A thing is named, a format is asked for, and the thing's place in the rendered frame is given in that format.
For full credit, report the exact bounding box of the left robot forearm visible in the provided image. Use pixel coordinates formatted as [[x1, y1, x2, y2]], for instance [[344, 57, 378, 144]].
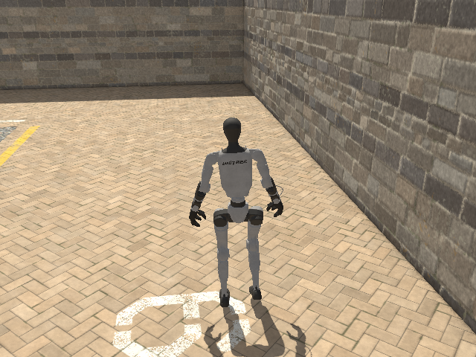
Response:
[[191, 182, 206, 212]]

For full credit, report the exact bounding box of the robot left hand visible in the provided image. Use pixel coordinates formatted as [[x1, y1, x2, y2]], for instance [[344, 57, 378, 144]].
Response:
[[189, 209, 206, 227]]

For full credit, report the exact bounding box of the right robot forearm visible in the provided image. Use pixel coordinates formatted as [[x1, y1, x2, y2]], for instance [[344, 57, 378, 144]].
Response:
[[266, 176, 280, 204]]

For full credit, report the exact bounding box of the robot right foot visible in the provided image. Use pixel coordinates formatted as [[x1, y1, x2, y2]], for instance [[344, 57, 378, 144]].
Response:
[[249, 286, 262, 300]]

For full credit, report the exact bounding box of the robot right hand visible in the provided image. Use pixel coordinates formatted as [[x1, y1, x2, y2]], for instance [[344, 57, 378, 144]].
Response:
[[266, 200, 283, 217]]

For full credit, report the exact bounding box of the right robot upper arm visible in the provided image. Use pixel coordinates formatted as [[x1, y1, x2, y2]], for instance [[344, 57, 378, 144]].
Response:
[[250, 149, 273, 189]]

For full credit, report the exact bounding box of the humanoid robot head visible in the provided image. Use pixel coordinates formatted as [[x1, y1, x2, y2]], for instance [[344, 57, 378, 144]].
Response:
[[222, 118, 247, 153]]

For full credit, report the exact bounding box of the left robot upper arm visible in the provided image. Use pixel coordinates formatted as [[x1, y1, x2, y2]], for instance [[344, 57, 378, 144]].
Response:
[[199, 151, 219, 193]]

